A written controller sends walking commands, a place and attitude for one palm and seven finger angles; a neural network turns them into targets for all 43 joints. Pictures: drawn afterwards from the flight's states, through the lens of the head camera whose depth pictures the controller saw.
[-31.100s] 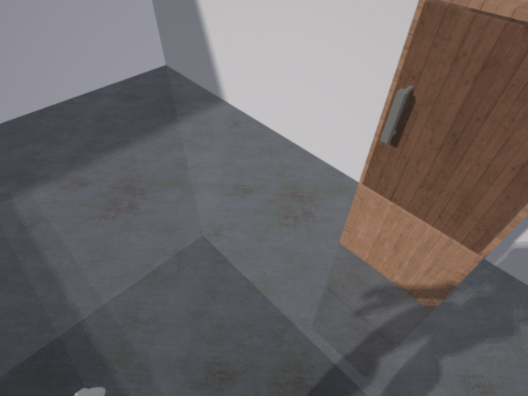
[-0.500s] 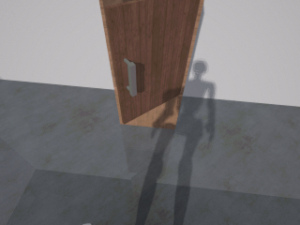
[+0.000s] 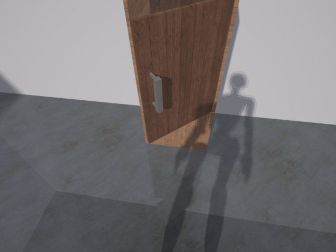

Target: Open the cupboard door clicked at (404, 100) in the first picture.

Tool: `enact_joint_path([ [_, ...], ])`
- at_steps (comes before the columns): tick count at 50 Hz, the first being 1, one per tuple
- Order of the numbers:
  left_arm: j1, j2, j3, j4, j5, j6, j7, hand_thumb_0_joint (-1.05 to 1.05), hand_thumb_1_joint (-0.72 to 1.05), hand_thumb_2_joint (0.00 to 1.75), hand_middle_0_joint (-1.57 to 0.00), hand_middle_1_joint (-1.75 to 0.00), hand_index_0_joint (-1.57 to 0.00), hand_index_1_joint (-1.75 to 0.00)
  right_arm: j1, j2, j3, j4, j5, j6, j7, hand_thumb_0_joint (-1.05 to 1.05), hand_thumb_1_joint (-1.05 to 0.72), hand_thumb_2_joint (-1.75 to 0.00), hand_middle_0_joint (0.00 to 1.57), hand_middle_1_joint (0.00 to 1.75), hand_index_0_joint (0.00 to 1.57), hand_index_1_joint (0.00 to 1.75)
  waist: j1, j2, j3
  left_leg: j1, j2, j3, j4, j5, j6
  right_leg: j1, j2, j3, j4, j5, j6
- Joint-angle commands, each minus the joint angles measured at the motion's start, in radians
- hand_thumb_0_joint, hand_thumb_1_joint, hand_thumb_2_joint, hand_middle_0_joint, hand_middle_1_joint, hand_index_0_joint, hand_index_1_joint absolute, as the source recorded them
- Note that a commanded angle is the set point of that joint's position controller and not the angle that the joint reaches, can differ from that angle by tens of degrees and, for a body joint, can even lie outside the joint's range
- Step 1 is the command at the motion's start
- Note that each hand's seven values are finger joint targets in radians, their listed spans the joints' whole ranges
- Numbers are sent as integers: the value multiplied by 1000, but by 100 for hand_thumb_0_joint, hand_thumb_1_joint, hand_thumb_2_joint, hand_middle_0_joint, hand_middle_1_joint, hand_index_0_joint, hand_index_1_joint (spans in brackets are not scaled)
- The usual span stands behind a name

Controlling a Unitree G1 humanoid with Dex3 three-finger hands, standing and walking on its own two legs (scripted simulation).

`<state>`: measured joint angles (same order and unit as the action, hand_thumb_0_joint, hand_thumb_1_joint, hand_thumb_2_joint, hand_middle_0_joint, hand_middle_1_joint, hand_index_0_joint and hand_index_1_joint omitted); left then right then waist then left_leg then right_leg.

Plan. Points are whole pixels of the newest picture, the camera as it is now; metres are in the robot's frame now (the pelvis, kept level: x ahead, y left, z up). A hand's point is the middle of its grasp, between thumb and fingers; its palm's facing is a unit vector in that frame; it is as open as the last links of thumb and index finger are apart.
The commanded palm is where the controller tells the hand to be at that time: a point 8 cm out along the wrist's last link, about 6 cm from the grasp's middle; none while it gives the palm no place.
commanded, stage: let the arm hang, fingers relaxed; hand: left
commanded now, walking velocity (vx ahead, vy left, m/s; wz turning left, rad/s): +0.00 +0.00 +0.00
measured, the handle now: (155, 93) +0.67 +0.08 -0.03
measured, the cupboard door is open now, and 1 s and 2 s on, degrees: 42 42 42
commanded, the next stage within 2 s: look to check the result in 0.30 s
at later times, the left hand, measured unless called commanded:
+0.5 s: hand out of the picture +0.04 +0.21 -0.17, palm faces +0.00 -0.96 -0.27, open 7.4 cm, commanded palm none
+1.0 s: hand out of the picture +0.09 +0.23 -0.16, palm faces -0.02 -0.95 -0.31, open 7.4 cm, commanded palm none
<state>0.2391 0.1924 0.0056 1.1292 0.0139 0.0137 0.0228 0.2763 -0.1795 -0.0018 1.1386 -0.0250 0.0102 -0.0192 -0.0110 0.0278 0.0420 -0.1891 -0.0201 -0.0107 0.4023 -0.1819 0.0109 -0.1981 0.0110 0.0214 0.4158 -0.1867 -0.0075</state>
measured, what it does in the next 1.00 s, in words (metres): stands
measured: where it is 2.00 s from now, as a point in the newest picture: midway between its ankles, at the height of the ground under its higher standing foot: outside the picture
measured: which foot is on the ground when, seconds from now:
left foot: down 0.00-1.00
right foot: down 0.00-1.00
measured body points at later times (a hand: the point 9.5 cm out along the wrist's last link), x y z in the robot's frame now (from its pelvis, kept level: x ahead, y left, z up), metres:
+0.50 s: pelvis +0.01 +0.00 +0.00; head +0.02 +0.00 +0.45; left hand +0.05 +0.26 -0.15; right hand +0.03 -0.25 -0.16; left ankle +0.02 +0.11 -0.74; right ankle +0.03 -0.11 -0.74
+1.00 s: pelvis +0.02 +0.00 +0.00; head +0.04 -0.01 +0.45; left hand +0.09 +0.28 -0.13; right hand +0.09 -0.28 -0.14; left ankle +0.02 +0.11 -0.74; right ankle +0.03 -0.11 -0.74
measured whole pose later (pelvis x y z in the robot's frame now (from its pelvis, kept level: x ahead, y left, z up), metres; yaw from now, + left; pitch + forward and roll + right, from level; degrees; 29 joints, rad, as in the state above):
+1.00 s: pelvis +0.02 +0.00 +0.00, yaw +0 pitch -1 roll +0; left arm 0.13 0.28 0.01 1.13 0.01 -0.01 0.01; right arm 0.13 -0.29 -0.01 1.13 -0.02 -0.01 -0.01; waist -0.01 0.02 0.05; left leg -0.12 -0.02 -0.02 0.32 -0.18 0.00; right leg -0.13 0.01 0.02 0.34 -0.18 -0.01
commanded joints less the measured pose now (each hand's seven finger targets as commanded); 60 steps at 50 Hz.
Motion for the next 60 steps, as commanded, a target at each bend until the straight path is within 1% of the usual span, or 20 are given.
enact_joint_path([
  [1, 11, 144, 30, -37, -1, -21, 6, 0, 90, 90, -20, -30, -20, -30, 40, -114, -27, -27, 3, -11, -5, 0, -90, -90, 20, 30, 20, 30, 0, -36, 51, -32, 91, -86, -96, -84, 25, -60, -93, 95, -114, -129, -37],
  [9, 0, 149, 35, -38, -1, -28, 4, 0, 90, 90, -20, -30, -20, -30, 8, -130, -31, -33, 3, -19, -7, 0, -90, -90, 20, 30, 20, 30, 3, -14, 33, -16, 97, -90, -97, -40, 23, -39, -96, 98, -109, -71, -36],
  [12, -10, 158, 38, -41, -1, -31, 3, 0, 90, 90, -20, -30, -20, -30, -1, -141, -32, -38, 3, -21, -8, 0, -90, -90, 20, 30, 20, 30, 2, -17, 28, -9, 97, -89, -90, -11, 22, -29, -100, 98, -114, -57, -36],
  [14, -14, 163, 39, -41, -2, -33, 3, 0, 90, 90, -20, -30, -20, -30, -9, -149, -34, -39, 3, -23, -8, 0, -90, -90, 20, 30, 20, 30, 2, -14, 2, 6, 99, -88, -87, 8, 22, -14, -101, 99, -114, -38, -38],
  [16, -24, 171, 39, -40, -1, -33, 3, 0, 90, 90, -20, -30, -20, -30, -21, -155, -35, -39, 4, -23, -7, 0, -90, -90, 20, 30, 20, 30, 3, -14, 13, 7, 101, -93, -89, 17, 22, -17, -102, 95, -111, -29, -38],
  [19, -34, 179, 39, -41, -3, -34, 2, 0, 90, 90, -20, -30, -20, -30, -29, -172, -35, -40, 4, -25, -8, 0, -90, -90, 20, 30, 20, 30, 2, -5, -3, 14, 107, -99, -99, 23, 21, 0, -100, 95, -110, -16, -37],
  [21, -44, 192, 41, -42, -1, -34, 2, 0, 90, 90, -20, -30, -20, -30, -36, -178, -37, -41, 4, -25, -6, 0, -90, -90, 20, 30, 20, 30, 4, -21, 8, 10, 109, -100, -101, 31, 22, 5, -104, 90, -112, -8, -37],
  [24, -52, 200, 39, -42, -3, -36, 1, 0, 90, 90, -20, -30, -20, -30, -48, -196, -36, -40, 4, -26, -7, 0, -90, -90, 20, 30, 20, 30, 4, -22, -11, 26, 113, -103, -103, 50, 21, 18, -103, 90, -111, 13, -37],
  [27, -62, 211, 40, -42, -3, -36, 0, 0, 90, 90, -20, -30, -20, -30, -66, -208, -37, -41, 4, -27, -6, 0, -90, -90, 20, 30, 20, 30, 6, -4, -16, 34, 114, -105, -108, 58, 21, 23, -106, 90, -112, 20, -37],
  [32, -81, 234, 39, -39, -3, -38, -1, 0, 90, 90, -20, -30, -20, -30, -87, -231, -37, -43, 6, -28, -4, 0, -90, -90, 20, 30, 20, 30, 6, -26, -22, 46, 117, -107, -113, 79, 21, 35, -110, 90, -115, 44, -34],
  [35, -91, 246, 40, -43, -2, -39, -1, 0, 90, 90, -20, -30, -20, -30, -101, -245, -38, -45, 7, -27, -2, 0, -90, -90, 20, 30, 20, 30, 8, -20, -14, 49, 118, -104, -115, 77, 20, 34, -110, 93, -124, 44, -35],
  [40, -106, 265, 41, -45, -2, -45, -1, 0, 90, 90, -20, -30, -20, -30, -118, -263, -39, -47, 7, -30, -1, 0, -90, -90, 20, 30, 20, 30, 6, -33, -50, 76, 120, -100, -113, 121, 19, 58, -116, 94, -124, 100, -35],
  [43, -117, 268, 39, -45, -3, -44, -2, 0, 90, 90, -20, -30, -20, -30, -132, -268, -37, -46, 6, -29, 0, 0, -90, -90, 20, 30, 20, 30, 4, -20, -36, 73, 120, -101, -123, 106, 16, 54, -116, 96, -131, 87, -34],
  [50, -131, 287, 41, -51, -3, -48, -2, 0, 90, 90, -20, -30, -20, -30, -153, -291, -40, -54, 8, -30, 0, 0, -90, -90, 20, 30, 20, 30, 4, -41, -57, 96, 124, -95, -117, 142, 15, 70, -118, 97, -131, 143, -34],
  [53, -139, 292, 42, -53, -3, -46, -3, 0, 90, 90, -20, -30, -20, -30, -155, -297, -41, -53, 4, -31, -1, 0, -90, -90, 20, 30, 20, 30, 2, -14, -54, 105, 127, -85, -117, 146, 11, 65, -117, 108, -131, 158, -37],
  [54, -142, 292, 45, -59, -3, -42, -5, 0, 90, 90, -20, -30, -20, -30, -148, -295, -42, -57, 4, -30, -3, 0, -90, -90, 20, 30, 20, 30, 0, -13, -58, 111, 131, -74, -100, 158, 10, 58, -114, 115, -115, 188, -38],
  [55, -126, 265, 47, -61, -2, -35, -3, 0, 90, 90, -20, -30, -20, -30, -133, -264, -40, -60, 4, -27, -5, 0, -90, -90, 20, 30, 20, 30, 1, -15, -66, 117, 134, -54, -72, 166, 7, 47, -116, 124, -99, 222, -38],
  [56, -107, 220, 40, -59, -3, -22, -1, 0, 90, 90, -20, -30, -20, -30, -103, -211, -32, -56, 3, -19, -7, 0, -90, -90, 20, 30, 20, 30, -5, -31, -67, 112, 135, -38, -55, 153, 0, 35, -115, 129, -78, 235, -33],
  [57, -94, 209, 40, -64, -3, -12, -1, 0, 90, 90, -20, -30, -20, -30, -83, -198, -32, -58, 4, -11, -9, 0, -90, -90, 20, 30, 20, 30, -5, -39, -58, 100, 136, -25, -38, 136, -4, 21, -111, 137, -60, 240, -31],
  [60, -76, 212, 56, -104, 1, 7, -7, 0, 90, 90, -20, -30, -20, -30, -70, -220, -53, -100, 4, 1, -17, 0, -90, -90, 20, 30, 20, 30, -5, -16, -38, 99, 158, -12, -12, 74, 8, -61, -83, 161, -5, 209, -34],
])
